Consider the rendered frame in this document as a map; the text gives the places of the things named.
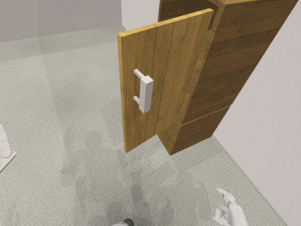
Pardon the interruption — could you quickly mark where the cupboard door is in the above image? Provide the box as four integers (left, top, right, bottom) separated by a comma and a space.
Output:
117, 8, 214, 153

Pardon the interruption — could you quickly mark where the right robot hand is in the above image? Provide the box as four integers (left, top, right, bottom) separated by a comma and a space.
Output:
213, 187, 248, 226

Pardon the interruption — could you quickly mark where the handle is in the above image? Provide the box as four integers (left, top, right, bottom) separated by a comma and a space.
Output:
134, 69, 154, 113

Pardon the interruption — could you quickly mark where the left robot hand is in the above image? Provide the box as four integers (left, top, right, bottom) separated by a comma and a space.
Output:
0, 124, 17, 173

